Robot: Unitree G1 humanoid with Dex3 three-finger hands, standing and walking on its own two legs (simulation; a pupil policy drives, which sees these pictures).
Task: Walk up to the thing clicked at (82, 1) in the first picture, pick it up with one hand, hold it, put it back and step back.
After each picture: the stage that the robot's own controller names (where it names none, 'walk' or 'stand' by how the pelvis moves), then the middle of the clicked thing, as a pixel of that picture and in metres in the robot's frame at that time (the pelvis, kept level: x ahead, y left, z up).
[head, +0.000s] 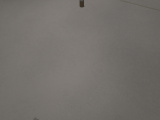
stand; (81, 2) +2.18 +0.00 -0.72
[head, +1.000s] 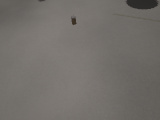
walk; (73, 20) +2.03 +0.23 -0.70
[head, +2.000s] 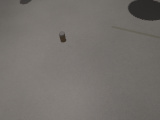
walk; (62, 37) +1.39 +0.31 -0.71
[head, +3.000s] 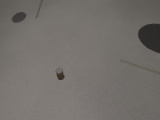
walk; (60, 74) +0.87 +0.27 -0.72
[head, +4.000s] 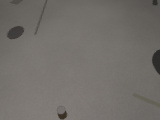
walk; (61, 112) +0.50 +0.19 -0.69
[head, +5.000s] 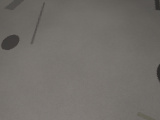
stand; out of the picture +0.31 +0.18 -0.71
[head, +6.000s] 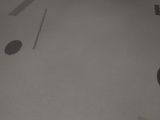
stand; out of the picture +0.33 +0.18 -0.72
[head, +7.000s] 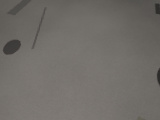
stand; out of the picture +0.31 +0.19 -0.72
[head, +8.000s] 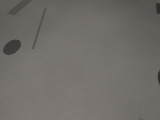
stand; out of the picture +0.29 +0.19 -0.73
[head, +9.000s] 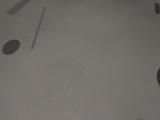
stand; out of the picture +0.30 +0.19 -0.73
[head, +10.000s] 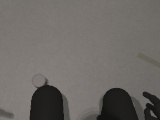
go down; (40, 82) +0.37 +0.21 -0.41
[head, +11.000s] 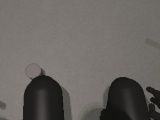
go down; (35, 73) +0.37 +0.23 -0.30
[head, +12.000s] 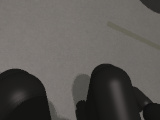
close in; out of the picture +0.34 +0.26 -0.22
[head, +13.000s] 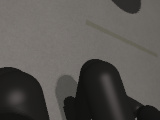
close; out of the picture +0.35 +0.26 -0.21
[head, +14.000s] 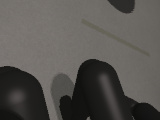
close; out of the picture +0.35 +0.26 -0.22
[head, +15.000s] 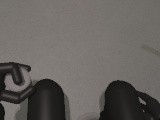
lift; (20, 84) +0.30 +0.23 -0.07
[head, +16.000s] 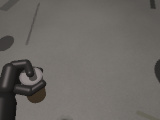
hold; (34, 86) +0.33 +0.17 +0.04
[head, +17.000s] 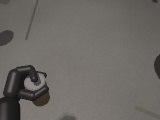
hold; (38, 90) +0.32 +0.17 +0.00
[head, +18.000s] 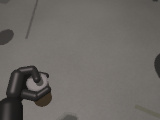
hold; (40, 90) +0.32 +0.16 -0.01
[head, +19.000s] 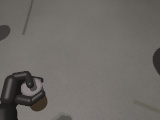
crouch; (35, 95) +0.31 +0.18 -0.03
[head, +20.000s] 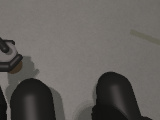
lower; (9, 59) +0.41 +0.23 -0.12
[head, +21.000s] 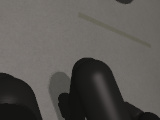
lower; out of the picture +0.39 +0.26 -0.22
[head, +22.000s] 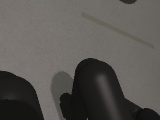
lower; out of the picture +0.38 +0.26 -0.22
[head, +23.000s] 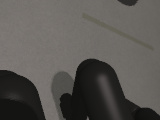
lower; out of the picture +0.37 +0.26 -0.22
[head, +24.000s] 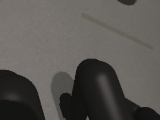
lower; out of the picture +0.37 +0.26 -0.22
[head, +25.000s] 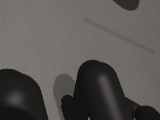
open; out of the picture +0.35 +0.24 -0.22
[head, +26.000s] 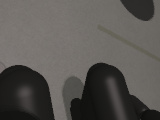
stand; out of the picture +0.34 +0.23 -0.23
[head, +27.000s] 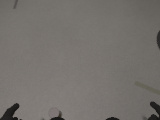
stand; (54, 114) +0.32 +0.17 -0.57
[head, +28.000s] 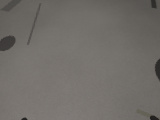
stand; out of the picture +0.31 +0.17 -0.66
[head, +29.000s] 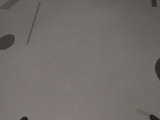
stand; out of the picture +0.30 +0.16 -0.66
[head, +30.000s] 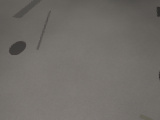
stand; out of the picture +0.34 +0.16 -0.72
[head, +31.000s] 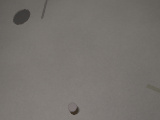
walk; (73, 108) +0.39 +0.16 -0.70
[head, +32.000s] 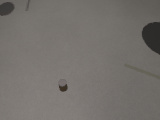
walk; (62, 85) +0.62 +0.12 -0.70
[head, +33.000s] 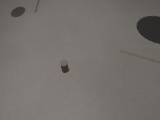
stand; (64, 66) +0.92 +0.23 -0.70
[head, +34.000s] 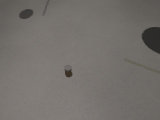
stand; (68, 71) +0.92 +0.16 -0.72
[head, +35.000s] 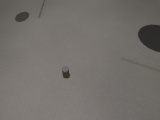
stand; (65, 72) +0.92 +0.18 -0.73
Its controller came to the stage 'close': yes
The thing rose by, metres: 0.70
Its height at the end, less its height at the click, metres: +0.00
